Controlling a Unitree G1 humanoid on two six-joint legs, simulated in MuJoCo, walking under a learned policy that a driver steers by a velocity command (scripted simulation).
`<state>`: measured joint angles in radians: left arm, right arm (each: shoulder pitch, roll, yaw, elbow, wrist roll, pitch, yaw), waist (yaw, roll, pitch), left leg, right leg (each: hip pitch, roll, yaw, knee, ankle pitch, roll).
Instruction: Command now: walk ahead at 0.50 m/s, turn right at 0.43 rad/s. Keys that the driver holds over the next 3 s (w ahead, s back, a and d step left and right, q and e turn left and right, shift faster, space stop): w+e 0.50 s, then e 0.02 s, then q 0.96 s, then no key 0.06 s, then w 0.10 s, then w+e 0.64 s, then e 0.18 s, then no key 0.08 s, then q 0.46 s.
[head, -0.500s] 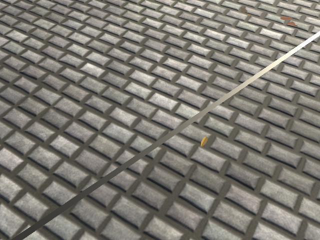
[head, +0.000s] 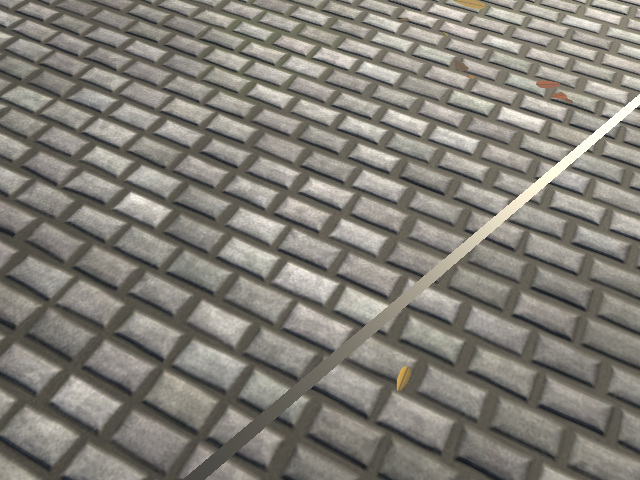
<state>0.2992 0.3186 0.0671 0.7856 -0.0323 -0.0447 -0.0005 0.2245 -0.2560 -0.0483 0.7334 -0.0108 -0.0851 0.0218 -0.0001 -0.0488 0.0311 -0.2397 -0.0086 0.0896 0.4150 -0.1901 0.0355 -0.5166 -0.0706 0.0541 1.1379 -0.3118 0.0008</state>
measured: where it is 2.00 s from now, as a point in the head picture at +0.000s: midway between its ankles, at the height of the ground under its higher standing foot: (388, 423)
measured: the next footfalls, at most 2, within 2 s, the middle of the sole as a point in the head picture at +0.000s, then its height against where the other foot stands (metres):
right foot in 0.36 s outside the picture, level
left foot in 0.82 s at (351, 418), level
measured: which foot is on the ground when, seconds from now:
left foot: down 0.00-0.34, up 0.36-0.80, down 0.82-1.00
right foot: up 0.00-0.34, down 0.36-0.84, up 0.86-1.00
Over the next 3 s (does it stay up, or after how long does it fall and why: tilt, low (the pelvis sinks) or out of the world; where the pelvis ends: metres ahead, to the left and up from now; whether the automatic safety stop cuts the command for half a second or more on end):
stays up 0.96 -0.18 -0.01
